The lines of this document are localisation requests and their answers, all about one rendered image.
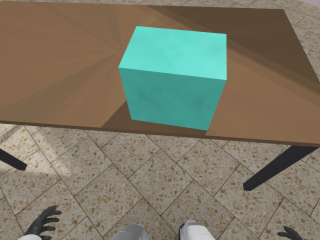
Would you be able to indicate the carton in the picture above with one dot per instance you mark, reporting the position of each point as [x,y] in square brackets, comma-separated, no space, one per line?
[174,77]

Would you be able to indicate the robot thigh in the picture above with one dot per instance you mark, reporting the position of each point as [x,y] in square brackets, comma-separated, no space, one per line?
[131,232]
[195,231]

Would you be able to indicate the robot right thigh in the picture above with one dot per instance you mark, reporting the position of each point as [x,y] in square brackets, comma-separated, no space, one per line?
[195,231]

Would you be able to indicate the robot right hand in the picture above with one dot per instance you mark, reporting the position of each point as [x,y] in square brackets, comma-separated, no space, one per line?
[290,233]

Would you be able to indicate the robot left hand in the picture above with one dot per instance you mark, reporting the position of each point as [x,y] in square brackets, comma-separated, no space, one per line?
[36,228]

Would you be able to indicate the robot left thigh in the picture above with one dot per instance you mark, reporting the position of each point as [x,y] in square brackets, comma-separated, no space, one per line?
[131,232]

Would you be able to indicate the table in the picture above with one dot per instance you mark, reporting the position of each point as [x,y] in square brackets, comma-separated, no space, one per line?
[59,68]

